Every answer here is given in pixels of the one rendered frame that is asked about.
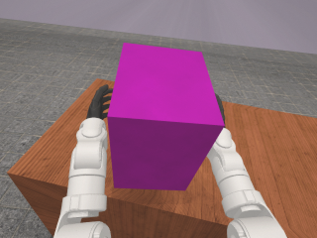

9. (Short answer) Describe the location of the pedestal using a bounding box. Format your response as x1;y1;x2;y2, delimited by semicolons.
7;78;317;238

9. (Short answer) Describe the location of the left robot forearm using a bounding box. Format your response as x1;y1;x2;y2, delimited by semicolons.
53;117;108;238

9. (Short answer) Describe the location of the robot right hand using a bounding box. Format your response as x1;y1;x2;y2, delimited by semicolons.
215;93;226;128

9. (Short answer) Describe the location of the left robot upper arm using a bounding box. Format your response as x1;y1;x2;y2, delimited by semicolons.
54;221;111;238

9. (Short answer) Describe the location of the robot left hand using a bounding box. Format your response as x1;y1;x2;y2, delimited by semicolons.
86;84;113;120

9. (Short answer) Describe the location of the carton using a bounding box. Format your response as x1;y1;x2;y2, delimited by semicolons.
107;43;225;191

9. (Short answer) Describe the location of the right robot upper arm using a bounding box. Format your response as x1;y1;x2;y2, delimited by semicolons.
227;216;286;238

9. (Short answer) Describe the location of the right robot forearm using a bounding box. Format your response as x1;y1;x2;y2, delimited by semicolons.
206;128;287;238

